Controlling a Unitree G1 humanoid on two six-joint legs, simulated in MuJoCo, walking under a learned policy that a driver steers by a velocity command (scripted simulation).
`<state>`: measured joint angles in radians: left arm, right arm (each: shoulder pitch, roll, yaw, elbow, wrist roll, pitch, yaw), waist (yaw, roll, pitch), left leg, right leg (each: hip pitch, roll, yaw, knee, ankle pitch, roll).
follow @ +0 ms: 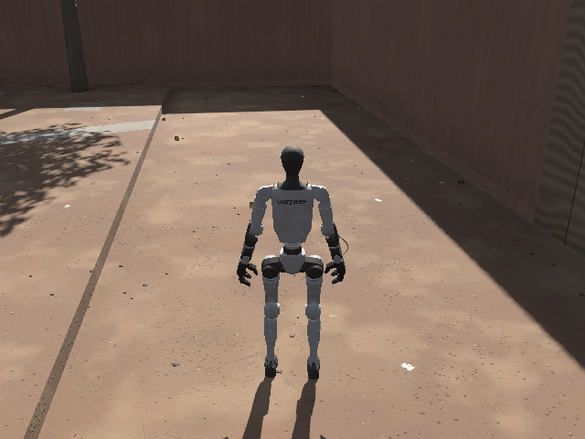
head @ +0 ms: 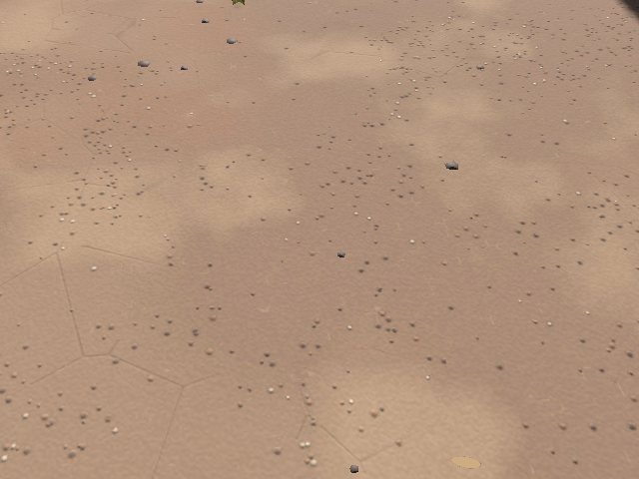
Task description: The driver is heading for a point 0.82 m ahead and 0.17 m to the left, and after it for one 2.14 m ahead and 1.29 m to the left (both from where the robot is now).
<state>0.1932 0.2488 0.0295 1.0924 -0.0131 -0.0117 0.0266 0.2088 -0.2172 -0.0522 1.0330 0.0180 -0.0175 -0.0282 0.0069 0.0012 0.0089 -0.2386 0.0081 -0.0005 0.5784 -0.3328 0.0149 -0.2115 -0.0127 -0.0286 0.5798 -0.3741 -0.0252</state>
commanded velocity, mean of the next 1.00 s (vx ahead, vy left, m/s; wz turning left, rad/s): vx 0.44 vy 0.00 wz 0.32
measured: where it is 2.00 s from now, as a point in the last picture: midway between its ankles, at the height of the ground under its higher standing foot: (214, 297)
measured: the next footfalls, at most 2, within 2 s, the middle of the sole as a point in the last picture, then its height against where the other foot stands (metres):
left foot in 0.54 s outside the picture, level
right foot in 1.04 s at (345, 410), level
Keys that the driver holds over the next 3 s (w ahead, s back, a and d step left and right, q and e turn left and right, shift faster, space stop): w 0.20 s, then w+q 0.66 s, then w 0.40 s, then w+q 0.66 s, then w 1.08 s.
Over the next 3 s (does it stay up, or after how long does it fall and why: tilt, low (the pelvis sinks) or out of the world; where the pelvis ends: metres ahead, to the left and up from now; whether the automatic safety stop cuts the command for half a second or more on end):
stays up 1.29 0.70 0.01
